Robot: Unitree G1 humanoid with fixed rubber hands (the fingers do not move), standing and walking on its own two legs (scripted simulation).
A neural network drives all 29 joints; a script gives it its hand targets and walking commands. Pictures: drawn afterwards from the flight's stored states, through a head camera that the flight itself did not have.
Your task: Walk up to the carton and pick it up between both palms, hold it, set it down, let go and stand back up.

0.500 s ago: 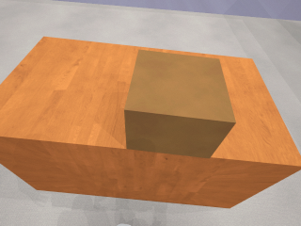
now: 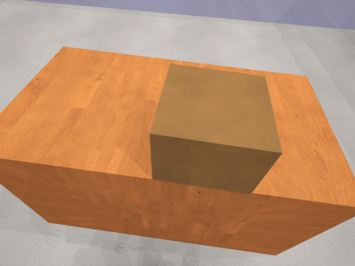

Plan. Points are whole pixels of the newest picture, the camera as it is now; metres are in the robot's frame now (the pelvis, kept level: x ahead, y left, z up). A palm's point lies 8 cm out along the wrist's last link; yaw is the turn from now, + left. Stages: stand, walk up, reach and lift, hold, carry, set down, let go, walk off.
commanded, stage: walk up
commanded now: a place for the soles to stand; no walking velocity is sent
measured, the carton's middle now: (209, 127) +0.48 -0.09 +0.00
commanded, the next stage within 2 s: reach and lift in 0.14 s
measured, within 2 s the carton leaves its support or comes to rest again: neither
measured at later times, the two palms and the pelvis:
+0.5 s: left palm (88, 246) +0.18 +0.21 -0.10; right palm out of the picture +0.08 -0.28 -0.10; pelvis -0.05 -0.01 -0.01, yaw -10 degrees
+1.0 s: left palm (63, 262) +0.14 +0.25 -0.08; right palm out of the picture +0.11 -0.24 -0.06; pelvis -0.04 +0.00 +0.01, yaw -7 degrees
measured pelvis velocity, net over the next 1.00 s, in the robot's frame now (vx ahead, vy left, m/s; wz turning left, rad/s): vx -0.04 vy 0.00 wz -0.13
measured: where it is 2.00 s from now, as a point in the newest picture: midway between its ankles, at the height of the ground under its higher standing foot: outside the picture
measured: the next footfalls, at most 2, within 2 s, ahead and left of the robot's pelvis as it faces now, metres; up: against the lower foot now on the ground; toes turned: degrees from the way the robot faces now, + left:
none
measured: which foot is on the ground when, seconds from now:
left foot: down 0.00-1.00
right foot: down 0.00-1.00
